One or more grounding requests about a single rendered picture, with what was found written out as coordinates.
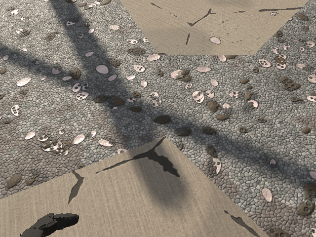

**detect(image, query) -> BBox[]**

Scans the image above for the robot left hand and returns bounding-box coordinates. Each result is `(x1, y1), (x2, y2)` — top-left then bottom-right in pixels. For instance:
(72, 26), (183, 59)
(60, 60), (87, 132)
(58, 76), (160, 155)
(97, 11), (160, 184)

(20, 212), (79, 237)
